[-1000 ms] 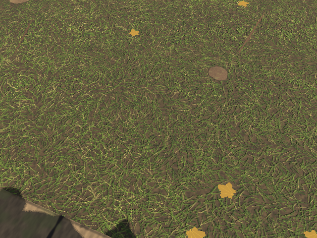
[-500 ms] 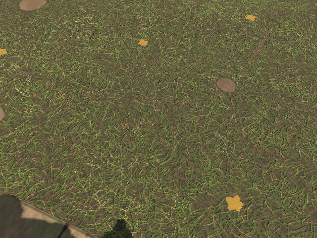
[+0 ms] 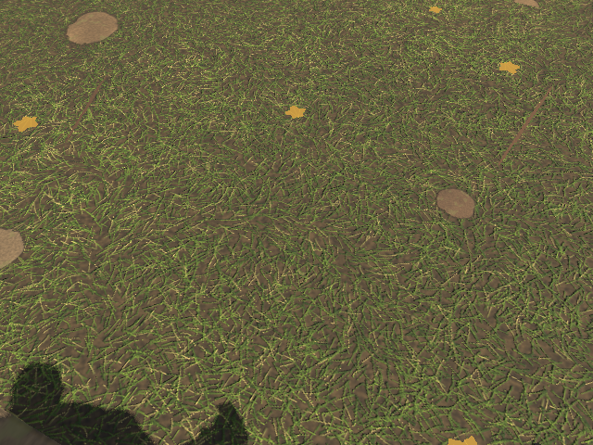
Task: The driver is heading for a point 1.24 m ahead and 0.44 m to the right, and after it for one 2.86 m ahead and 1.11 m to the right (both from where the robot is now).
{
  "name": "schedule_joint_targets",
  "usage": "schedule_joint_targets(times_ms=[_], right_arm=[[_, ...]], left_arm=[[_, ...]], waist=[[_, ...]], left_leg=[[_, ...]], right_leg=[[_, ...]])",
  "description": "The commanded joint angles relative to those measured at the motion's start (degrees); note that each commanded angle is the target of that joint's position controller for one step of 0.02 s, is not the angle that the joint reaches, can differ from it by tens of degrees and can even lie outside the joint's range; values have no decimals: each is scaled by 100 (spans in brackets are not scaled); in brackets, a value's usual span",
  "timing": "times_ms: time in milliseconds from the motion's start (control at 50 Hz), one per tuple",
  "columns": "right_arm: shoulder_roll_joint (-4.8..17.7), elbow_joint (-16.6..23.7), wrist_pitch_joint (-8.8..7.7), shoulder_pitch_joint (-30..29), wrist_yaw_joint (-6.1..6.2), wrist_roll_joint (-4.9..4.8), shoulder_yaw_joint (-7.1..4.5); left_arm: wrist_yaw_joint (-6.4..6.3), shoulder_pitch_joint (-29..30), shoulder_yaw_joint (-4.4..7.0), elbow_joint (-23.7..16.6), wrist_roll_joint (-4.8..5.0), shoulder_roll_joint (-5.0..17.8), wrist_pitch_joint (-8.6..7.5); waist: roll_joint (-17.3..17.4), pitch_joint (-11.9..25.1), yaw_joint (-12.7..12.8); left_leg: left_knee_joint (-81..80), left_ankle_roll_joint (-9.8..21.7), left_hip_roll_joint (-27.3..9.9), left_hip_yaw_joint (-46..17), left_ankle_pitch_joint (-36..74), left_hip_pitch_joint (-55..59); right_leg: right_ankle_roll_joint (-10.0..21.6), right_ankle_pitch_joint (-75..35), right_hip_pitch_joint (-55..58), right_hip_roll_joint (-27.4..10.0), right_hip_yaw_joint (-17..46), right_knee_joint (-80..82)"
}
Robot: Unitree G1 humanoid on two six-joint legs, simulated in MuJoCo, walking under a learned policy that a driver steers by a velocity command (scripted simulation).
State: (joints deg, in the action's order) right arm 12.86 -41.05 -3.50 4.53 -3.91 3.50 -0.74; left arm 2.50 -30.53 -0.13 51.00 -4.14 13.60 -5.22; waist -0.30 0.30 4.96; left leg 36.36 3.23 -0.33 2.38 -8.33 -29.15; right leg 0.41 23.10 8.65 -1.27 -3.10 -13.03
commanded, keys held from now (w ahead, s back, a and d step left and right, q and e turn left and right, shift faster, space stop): w+e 1.00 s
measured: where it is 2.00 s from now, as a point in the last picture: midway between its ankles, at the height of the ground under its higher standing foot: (473, 321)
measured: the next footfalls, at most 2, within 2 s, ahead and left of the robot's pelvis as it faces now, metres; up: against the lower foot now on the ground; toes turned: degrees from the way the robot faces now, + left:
left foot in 0.04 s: +0.15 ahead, +0.11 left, +0.00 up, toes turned +2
right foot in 0.62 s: +0.47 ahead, -0.21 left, -0.17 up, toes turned -20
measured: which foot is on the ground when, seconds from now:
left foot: up 0.00-0.02, down 0.04-0.64, up 0.66-0.98, down 1.00-1.00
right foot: down 0.00-0.06, up 0.08-0.60, down 0.62-1.00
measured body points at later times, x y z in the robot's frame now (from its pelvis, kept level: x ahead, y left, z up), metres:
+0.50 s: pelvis +0.25 -0.01 -0.05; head +0.26 -0.03 +0.40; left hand +0.46 +0.16 -0.16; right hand +0.13 -0.19 -0.21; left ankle +0.11 +0.11 -0.73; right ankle +0.39 -0.19 -0.76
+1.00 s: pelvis +0.54 -0.08 -0.17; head +0.55 -0.08 +0.28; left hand +0.73 +0.12 -0.30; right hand +0.60 -0.41 -0.23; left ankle +0.70 -0.02 -0.90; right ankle +0.43 -0.19 -0.90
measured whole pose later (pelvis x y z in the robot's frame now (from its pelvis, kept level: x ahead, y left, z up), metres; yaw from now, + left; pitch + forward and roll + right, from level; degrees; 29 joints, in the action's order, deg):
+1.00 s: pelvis +0.54 -0.08 -0.17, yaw -31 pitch +2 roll -3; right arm 15.3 -40.7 -5.6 3.2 0.8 -0.8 -2.8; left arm -1.5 -16.5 4.6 47.8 1.5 14.5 -1.7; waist 1.7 2.5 3.0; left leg 34.6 -2.8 -3.3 -4.5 -7.9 -28.8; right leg 1.1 21.6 -14.7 5.8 8.7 -34.1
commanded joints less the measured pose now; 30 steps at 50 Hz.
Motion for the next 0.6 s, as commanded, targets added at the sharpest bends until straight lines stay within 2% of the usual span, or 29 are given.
schedule_joint_targets(times_ms=[20, 40, 60, 80, 100, 120, 140, 160, 180, 200, 220, 240, 260, 280, 300, 320, 340, 360, 380, 400, 420, 460, 480, 500, 520, 540, 560, 580, 600], right_arm=[[813, 307, -155, 211, 72, -81, -252], [1115, 52, -220, 1228, 152, -102, -383], [1347, -148, -199, 2512, 218, -37, -380], [1036, -459, -214, 3758, 187, 176, -291], [1049, -583, -381, 3183, 186, 148, -346], [789, -507, -377, 2399, 189, -8, -260], [331, -435, -349, 1916, 225, -74, -81], [-29, -390, -340, 1559, 254, -60, 62], [-141, -296, -300, 1256, 301, -38, 114], [-4, -286, -312, 1174, 355, -29, 56], [176, -395, -360, 1244, 412, 24, -14], [225, -465, -399, 1222, 484, 193, -37], [101, -440, -478, 1259, 537, 261, 12], [-165, -525, -537, 1219, 609, 338, 120], [-69, -606, -569, 1474, 628, 258, 138], [-20, -800, -552, 1746, 594, 264, 155], [6, -829, -509, 1889, 528, 295, 202], [23, -946, -481, 2060, 444, 354, 233], [-27, -979, -474, 2147, 394, 360, 300], [14, -1060, -481, 2284, 349, 340, 320], [80, -1172, -493, 2504, 349, 302, 321], [102, -1486, -447, 3143, 439, 242, 348], [912, -1399, -229, 2630, 675, -703, -109], [881, -1388, -112, 2817, 780, -685, -109], [682, -1417, -32, 3023, 830, -608, -105], [580, -1387, 39, 3108, 843, -555, -126], [544, -1334, 97, 2929, 818, -550, -150], [548, -1303, 113, 2793, 784, -532, -171], [721, -1320, 97, 2542, 727, -490, -236]], left_arm=[[71, 561, 241, -326, -66, 1146, -103], [125, 586, 200, -303, -141, 1001, -143], [196, -466, -72, -312, -295, 106, -218], [325, 118, -17, -344, -117, 290, -281], [283, 935, 101, -519, 78, 473, -339], [126, 1139, 157, -480, 50, 711, -319], [34, 955, 138, -462, -98, 658, -248], [50, 1068, 19, -462, -160, 312, -160], [86, 1015, -43, -477, -176, 99, -48], [109, 1052, -28, -540, -114, 80, 42], [152, 1159, -26, -589, -84, 65, 107], [240, 902, -114, -556, -210, -101, 153], [290, 953, -104, -558, -305, -107, 156], [278, 1160, -107, -648, -324, -38, 148], [266, 1298, -48, -680, -255, 61, 135], [257, 1475, -48, -729, -202, 79, 163], [267, 1576, -17, -751, -206, 129, 224], [267, 1675, -8, -827, -193, 153, 285], [261, 1747, 5, -852, -208, 184, 321], [241, 1895, 13, -912, -200, 232, 340], [230, 2151, -1, -978, -197, 220, 337], [188, 2799, -32, -1126, -176, 160, 342], [197, 3582, 196, -1360, 1053, 335, 349], [238, 3765, 142, -1402, 1110, 220, 343], [315, 3902, 106, -1449, 946, 26, 357], [388, 3979, 95, -1426, 820, -70, 391], [446, 3881, 96, -1317, 765, -123, 425], [453, 3397, 139, -1110, 689, -76, 441], [364, 2292, 321, -753, 740, 211, 473]], waist=[[-470, -350, -834], [-108, 212, -1217], [1166, 1958, -1206], [1096, 1910, -1741], [738, 112, -1554], [484, -341, -1220], [221, -39, -845], [121, -234, -637], [46, -285, -439], [21, -202, -380], [170, -217, -429], [128, -249, -361], [68, -209, -401], [-9, -218, -431], [-52, -125, -577], [84, -160, -657], [270, -265, -668], [271, -431, -672], [231, -589, -632], [110, -763, -676], [39, -896, -806], [0, -1139, -1161], [49, -1470, -1364], [-201, -1235, -1430], [-99, -1110, -1531], [-54, -1039, -1619], [-5, -987, -1554], [18, -725, -1366], [211, -207, -764]], left_leg=[[-188, 379, 412, 359, 454, 2075], [39, 662, 261, 76, 694, 3434], [-274, 2075, -1321, -2095, 1051, 6118], [-1524, 2325, -2001, -4057, 126, 6057], [-1811, 1714, -1949, -3344, -911, 4250], [-1940, 1545, -1929, -2767, -1252, 2998], [-2024, 1501, -1858, -2373, -1091, 2407], [-2182, 1378, -1804, -1928, -575, 1720], [-2341, 1306, -1767, -1621, -140, 1192], [-2568, 1246, -1629, -1248, -261, 1194], [-2659, 1186, -1444, -873, -343, 1119], [-2522, 1119, -1323, -637, -118, 997], [-2389, 1057, -1110, -266, 28, 1084], [-2151, 928, -1187, -316, -20, 1390], [-1922, 944, -1030, 21, -181, 1380], [-1629, 908, -912, 217, -442, 1265], [-1473, 912, -867, 268, -687, 1009], [-1382, 948, -1027, 177, -816, 902], [-1277, 961, -1197, 42, -924, 944], [-1149, 961, -1365, -43, -943, 1228], [-1012, 948, -1473, -109, -992, 1638], [-706, 836, -1566, -189, -1282, 2409], [41, 621, -1604, -146, -671, 2129], [508, 517, -1653, -11, -421, 2682], [774, 466, -1741, 24, -336, 2887], [1007, 401, -1728, 70, -300, 2857], [1277, 288, -1668, 253, -60, 2553], [1838, 196, -1562, 461, 492, 2148], [2798, 158, -1692, 403, 945, 1487]], right_leg=[[1061, -3950, -1925, -1048, 385, -712], [682, -3924, -2617, -576, 71, -2109], [202, -1043, -4148, 308, 25, -4290], [264, 1343, -5165, 782, 687, -6416], [501, 629, -5849, 289, 1207, -6898], [553, 145, -5591, -106, 1045, -6990], [609, -234, -5074, -349, 1114, -6661], [590, -603, -4761, -562, 1172, -6353], [498, -607, -4407, -649, 1168, -6017], [412, -528, -4366, -656, 1080, -5573], [349, -804, -4388, -661, 956, -5380], [346, -1629, -4364, -717, 1001, -5366], [340, -2315, -4556, -691, 896, -5070], [300, -3052, -4934, -862, 1224, -4383], [260, -3789, -4819, -781, 1038, -3798], [243, -4610, -4591, -759, 953, -3245], [272, -5003, -4328, -655, 752, -3071], [299, -5079, -4247, -653, 754, -3090], [331, -5048, -4323, -700, 786, -3071], [346, -4923, -4542, -747, 823, -2848], [350, -4763, -4779, -777, 781, -2505], [318, -4551, -5202, -795, 643, -1934], [234, -4452, -5595, -352, 1004, -2104], [185, -4444, -5882, -357, 902, -1941], [178, -4386, -5873, -414, 702, -1719], [176, -4333, -5601, -423, 504, -1530], [224, -4260, -4988, -410, 339, -1239], [315, -4357, -3957, -245, 163, -1161], [511, -4475, -2484, -219, 208, -1322]])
